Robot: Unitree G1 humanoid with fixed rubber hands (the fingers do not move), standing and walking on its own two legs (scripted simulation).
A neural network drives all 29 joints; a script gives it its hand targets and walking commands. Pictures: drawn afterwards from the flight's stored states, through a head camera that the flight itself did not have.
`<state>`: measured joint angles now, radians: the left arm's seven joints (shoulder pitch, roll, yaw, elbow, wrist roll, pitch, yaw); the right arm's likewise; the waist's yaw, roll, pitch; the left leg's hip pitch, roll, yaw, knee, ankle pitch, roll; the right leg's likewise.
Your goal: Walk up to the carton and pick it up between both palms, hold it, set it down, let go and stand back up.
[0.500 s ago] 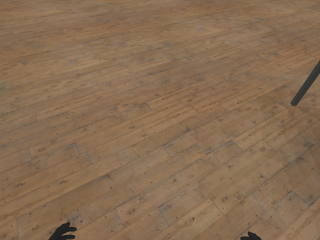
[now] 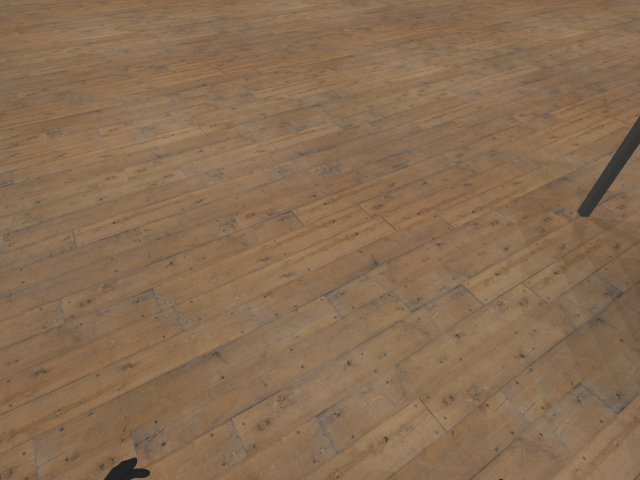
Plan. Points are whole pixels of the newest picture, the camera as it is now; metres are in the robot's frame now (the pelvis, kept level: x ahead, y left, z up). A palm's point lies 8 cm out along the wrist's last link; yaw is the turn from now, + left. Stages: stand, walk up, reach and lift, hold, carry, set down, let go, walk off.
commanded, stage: stand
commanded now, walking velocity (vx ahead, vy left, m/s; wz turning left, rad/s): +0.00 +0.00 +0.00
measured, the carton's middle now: out of the picture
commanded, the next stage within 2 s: none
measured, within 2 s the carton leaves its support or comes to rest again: neither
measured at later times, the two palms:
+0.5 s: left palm out of the picture +0.09 +0.27 -0.10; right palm out of the picture +0.09 -0.26 -0.11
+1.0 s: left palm out of the picture +0.09 +0.27 -0.10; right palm out of the picture +0.09 -0.26 -0.11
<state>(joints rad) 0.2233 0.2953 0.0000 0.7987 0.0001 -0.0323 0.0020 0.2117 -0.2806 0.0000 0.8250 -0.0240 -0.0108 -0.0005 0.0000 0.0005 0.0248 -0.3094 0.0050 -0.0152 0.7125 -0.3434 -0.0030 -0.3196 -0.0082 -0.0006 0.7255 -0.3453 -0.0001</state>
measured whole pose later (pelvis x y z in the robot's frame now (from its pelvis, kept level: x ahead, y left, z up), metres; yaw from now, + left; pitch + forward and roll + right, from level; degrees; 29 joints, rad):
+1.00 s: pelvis +0.00 +0.00 +0.00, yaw +0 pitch -4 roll +0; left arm 0.20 0.30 0.00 0.87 0.00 -0.02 0.00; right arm 0.19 -0.28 0.00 0.90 -0.02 -0.01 0.00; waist 0.00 0.00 0.02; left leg -0.31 0.01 -0.01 0.70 -0.33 0.00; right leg -0.32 -0.01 0.00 0.71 -0.33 0.00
